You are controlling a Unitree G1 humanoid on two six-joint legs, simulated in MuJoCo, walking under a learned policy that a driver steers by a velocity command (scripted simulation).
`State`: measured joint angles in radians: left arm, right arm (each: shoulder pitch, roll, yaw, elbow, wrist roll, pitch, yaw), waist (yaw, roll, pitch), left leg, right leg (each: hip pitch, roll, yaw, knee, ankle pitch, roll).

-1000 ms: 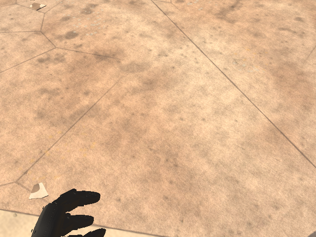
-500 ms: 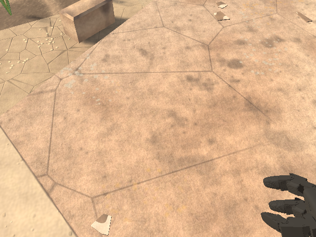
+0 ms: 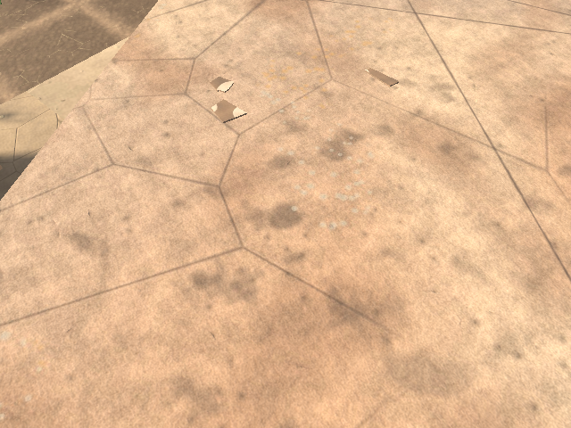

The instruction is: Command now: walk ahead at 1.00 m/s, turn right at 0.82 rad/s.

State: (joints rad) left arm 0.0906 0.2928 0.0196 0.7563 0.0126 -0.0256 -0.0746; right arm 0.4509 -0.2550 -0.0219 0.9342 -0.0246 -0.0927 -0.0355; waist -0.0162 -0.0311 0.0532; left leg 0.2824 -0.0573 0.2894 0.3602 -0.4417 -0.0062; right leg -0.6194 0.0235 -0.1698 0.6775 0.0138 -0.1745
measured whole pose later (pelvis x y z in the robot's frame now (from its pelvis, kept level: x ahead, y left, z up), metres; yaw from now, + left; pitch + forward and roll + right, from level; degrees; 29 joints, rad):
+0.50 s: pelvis +0.41 +0.01 +0.01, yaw -31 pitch +2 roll +2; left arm 0.30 0.32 0.07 0.71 -0.03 0.03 0.02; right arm 0.00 -0.26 -0.02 0.59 -0.02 -0.08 -0.03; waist 0.08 -0.01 0.09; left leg -0.51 -0.04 -0.02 0.51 -0.04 -0.01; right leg -0.40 0.12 0.16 1.37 -0.54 0.05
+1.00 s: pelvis +0.47 -0.04 +0.03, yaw -42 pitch +1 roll +1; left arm 0.11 0.22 0.01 0.63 0.03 0.02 0.02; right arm 0.20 -0.31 -0.07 0.81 0.02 0.03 -0.01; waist -0.04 0.04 0.02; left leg -0.49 0.04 0.02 1.02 -0.47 -0.07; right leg -0.30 -0.03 -0.05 0.52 -0.24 -0.03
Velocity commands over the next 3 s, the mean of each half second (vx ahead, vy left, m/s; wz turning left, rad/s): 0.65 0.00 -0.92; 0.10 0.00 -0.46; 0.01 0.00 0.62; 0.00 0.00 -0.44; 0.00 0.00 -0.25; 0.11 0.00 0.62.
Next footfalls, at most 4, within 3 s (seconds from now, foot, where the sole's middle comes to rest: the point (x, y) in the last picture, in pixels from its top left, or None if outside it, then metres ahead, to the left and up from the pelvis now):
0.02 right None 0.21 -0.02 -0.74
0.40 left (284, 359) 0.63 0.02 -0.74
0.84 right None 0.44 -0.16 -0.74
1.24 left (271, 385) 0.56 0.05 -0.74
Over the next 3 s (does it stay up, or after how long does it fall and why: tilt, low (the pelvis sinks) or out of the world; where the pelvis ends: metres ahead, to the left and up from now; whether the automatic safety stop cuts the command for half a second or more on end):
stays up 0.58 0.00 0.02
